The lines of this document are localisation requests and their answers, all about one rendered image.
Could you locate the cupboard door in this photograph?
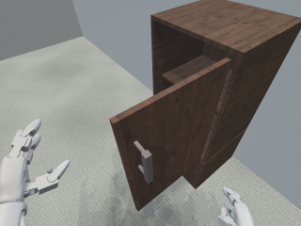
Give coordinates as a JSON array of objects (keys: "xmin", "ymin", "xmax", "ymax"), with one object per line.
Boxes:
[{"xmin": 109, "ymin": 57, "xmax": 231, "ymax": 212}]

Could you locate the left robot hand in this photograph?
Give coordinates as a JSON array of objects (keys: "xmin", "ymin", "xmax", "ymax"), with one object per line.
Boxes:
[{"xmin": 0, "ymin": 119, "xmax": 71, "ymax": 203}]

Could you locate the right robot hand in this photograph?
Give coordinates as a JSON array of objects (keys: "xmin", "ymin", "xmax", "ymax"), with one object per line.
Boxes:
[{"xmin": 218, "ymin": 186, "xmax": 255, "ymax": 226}]

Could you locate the left robot forearm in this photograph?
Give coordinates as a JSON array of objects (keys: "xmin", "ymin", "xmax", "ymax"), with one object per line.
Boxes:
[{"xmin": 0, "ymin": 201, "xmax": 28, "ymax": 226}]

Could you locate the handle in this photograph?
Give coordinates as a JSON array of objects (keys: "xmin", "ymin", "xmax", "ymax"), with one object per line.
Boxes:
[{"xmin": 134, "ymin": 141, "xmax": 153, "ymax": 184}]

